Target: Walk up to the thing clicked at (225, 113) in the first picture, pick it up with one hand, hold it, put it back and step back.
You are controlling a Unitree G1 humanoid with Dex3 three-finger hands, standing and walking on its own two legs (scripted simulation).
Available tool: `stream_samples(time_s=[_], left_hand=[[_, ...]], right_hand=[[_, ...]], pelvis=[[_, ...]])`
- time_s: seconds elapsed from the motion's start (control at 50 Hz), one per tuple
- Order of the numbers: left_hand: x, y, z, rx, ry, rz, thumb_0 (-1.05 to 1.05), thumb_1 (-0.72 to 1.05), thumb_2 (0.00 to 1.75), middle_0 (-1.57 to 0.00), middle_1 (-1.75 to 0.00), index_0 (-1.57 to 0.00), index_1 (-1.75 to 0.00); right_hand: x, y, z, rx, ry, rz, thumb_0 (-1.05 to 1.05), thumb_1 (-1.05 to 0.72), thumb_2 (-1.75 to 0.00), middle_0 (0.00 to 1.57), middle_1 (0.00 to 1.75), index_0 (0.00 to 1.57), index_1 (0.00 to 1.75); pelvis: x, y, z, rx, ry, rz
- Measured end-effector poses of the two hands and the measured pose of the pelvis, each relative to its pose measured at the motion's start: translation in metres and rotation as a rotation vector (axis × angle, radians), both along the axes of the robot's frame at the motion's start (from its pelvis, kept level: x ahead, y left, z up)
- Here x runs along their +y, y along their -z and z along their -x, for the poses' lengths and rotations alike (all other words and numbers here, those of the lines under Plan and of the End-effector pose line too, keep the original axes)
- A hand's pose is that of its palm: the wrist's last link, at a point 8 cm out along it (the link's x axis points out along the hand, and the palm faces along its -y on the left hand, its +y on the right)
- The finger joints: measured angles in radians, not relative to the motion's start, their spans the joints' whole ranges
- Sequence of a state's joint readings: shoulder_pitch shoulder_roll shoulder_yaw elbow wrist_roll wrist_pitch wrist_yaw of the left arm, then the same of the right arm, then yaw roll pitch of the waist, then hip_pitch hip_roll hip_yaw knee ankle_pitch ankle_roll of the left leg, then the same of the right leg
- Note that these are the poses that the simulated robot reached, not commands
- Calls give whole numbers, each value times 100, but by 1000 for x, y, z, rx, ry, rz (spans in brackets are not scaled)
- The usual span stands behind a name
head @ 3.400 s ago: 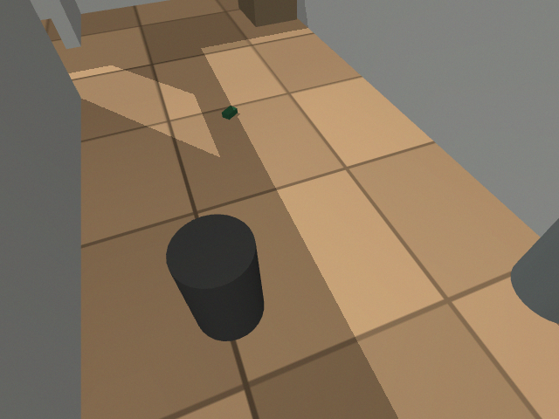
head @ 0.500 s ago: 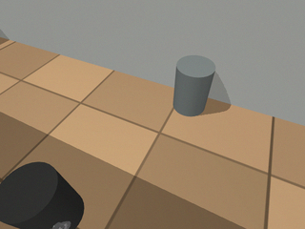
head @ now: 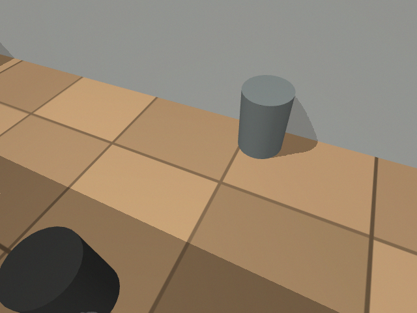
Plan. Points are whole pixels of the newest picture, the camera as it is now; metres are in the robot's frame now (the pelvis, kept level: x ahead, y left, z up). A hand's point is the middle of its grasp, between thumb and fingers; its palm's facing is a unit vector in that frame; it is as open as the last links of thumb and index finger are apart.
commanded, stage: stand
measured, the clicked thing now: out of the picture +1.14 +1.64 -0.76
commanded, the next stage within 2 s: none
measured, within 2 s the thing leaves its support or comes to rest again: neither
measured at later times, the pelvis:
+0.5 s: pelvis +0.00 +0.00 +0.00, yaw +1 degrees
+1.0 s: pelvis +0.00 +0.01 +0.00, yaw +2 degrees
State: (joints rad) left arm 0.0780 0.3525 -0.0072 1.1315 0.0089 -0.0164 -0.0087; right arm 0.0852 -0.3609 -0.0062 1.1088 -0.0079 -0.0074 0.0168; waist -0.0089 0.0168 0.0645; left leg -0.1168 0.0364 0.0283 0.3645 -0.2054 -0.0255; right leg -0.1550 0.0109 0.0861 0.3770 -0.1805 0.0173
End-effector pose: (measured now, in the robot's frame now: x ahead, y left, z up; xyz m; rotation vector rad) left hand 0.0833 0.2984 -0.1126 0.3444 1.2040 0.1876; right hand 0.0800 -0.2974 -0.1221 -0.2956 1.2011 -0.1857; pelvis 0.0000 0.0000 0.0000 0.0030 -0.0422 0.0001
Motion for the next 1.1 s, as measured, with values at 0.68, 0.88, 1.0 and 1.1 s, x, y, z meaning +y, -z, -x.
stream_samples(time_s=[0.68, 0.88, 1.0, 1.1], left_hand=[[6, 4, 29, 36, -49, 13, 1, 91, 90, -20, -30, -20, -30], [7, 4, 32, 41, -50, 13, 1, 91, 90, -20, -30, -20, -30], [7, 5, 32, 48, -51, 14, 1, 91, 90, -20, -30, -20, -30], [7, 5, 31, 49, -52, 15, 1, 91, 90, -20, -30, -20, -30]], right_hand=[[6, -2, 9, 35, -17, 9, 0, -90, -89, 20, 30, 20, 30], [8, -2, 7, 36, -21, 5, 0, -90, -89, 20, 30, 20, 30], [8, -2, 7, 41, -22, 8, 0, -90, -89, 20, 30, 20, 30], [8, -2, 5, 43, -24, 10, 0, -90, -89, 20, 30, 20, 30]], pelvis=[[5, -2, 4, 2, -25, 1], [6, -2, 3, 6, -27, 1], [6, -2, 1, 7, -27, 2], [7, -2, 0, 8, -29, 1]])
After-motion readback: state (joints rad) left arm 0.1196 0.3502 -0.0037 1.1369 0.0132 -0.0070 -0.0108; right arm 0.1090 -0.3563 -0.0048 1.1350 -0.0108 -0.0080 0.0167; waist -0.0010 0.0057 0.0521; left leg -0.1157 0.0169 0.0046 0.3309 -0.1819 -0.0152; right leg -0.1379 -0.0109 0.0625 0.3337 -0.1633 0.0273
